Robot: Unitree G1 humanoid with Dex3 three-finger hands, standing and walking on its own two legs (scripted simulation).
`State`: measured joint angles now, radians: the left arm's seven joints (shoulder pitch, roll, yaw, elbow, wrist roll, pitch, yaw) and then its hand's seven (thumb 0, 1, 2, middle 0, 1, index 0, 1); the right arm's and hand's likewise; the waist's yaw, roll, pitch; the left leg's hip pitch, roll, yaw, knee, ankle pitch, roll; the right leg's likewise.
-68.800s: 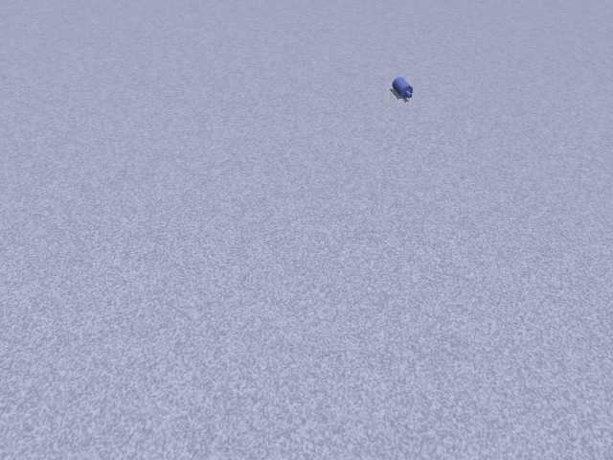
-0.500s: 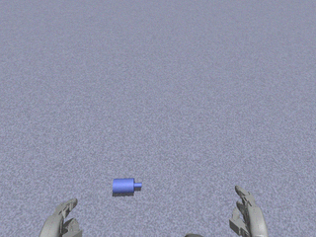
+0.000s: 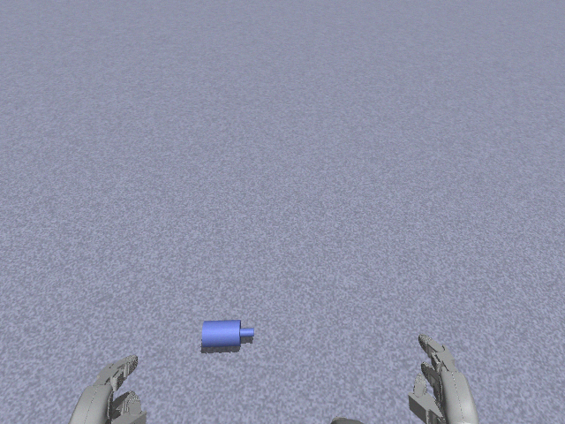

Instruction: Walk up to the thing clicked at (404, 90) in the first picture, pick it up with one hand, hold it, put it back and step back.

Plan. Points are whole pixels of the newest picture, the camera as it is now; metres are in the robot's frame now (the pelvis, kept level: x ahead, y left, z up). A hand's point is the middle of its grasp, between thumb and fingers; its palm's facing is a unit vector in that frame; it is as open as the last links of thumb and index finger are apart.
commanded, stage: stand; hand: left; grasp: from above
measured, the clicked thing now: (229, 333) +0.52 +0.13 -0.67
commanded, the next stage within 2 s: none
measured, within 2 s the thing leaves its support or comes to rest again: neither
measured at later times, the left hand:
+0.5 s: hand out of the picture +0.05 +0.24 -0.11, palm faces +0.05 -0.94 -0.33, open 7.4 cm
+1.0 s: hand out of the picture +0.03 +0.23 -0.09, palm faces +0.05 -0.94 -0.34, open 7.4 cm
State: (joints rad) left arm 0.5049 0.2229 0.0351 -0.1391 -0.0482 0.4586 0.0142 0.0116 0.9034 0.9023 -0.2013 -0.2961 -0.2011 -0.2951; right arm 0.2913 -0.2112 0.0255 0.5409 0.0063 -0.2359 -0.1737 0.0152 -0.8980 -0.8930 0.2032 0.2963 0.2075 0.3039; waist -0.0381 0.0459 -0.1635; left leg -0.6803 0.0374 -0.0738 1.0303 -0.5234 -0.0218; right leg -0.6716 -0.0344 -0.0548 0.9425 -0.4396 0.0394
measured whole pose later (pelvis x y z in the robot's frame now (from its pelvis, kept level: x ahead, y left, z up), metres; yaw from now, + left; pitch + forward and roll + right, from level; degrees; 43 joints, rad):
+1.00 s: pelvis -0.01 -0.01 +0.06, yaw +1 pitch -5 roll +0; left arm 0.17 0.30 0.04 1.12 0.03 0.00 0.02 0.01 0.90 0.90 -0.20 -0.30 -0.20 -0.30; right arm 0.17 -0.30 -0.04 1.09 -0.03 0.00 -0.01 0.01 -0.90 -0.89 0.20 0.30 0.21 0.30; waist 0.02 0.02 0.07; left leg -0.11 0.01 -0.04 0.41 -0.21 -0.03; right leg -0.14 -0.06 -0.05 0.41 -0.18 0.03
